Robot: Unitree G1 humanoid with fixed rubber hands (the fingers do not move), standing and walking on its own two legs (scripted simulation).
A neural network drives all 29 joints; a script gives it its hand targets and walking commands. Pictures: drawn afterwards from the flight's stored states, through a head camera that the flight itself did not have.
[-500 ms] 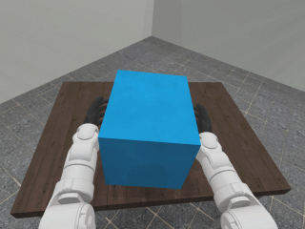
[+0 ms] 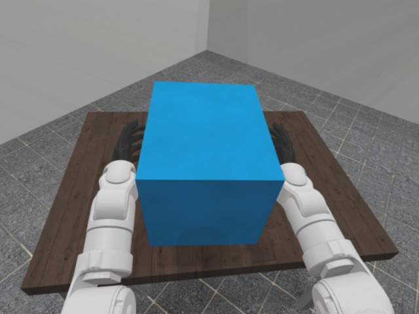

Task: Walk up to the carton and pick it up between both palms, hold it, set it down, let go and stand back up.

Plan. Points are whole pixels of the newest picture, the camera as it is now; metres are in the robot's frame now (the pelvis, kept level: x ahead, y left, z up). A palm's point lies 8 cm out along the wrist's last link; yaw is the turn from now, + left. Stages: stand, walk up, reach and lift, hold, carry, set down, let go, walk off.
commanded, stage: reach and lift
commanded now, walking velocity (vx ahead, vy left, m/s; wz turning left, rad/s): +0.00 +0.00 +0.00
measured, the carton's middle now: (204, 161) +0.40 +0.01 +0.10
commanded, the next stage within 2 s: hold in 0.92 s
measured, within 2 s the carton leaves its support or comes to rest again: neither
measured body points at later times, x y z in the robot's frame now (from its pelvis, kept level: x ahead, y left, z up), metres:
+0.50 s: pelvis +0.00 +0.00 +0.00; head -0.03 +0.02 +0.45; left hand +0.38 +0.15 +0.14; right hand +0.38 -0.16 +0.14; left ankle +0.05 +0.15 -0.75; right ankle -0.05 -0.13 -0.75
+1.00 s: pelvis +0.01 +0.00 +0.00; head -0.04 +0.02 +0.45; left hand +0.37 +0.16 +0.16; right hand +0.37 -0.15 +0.16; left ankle +0.05 +0.15 -0.75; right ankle -0.05 -0.13 -0.75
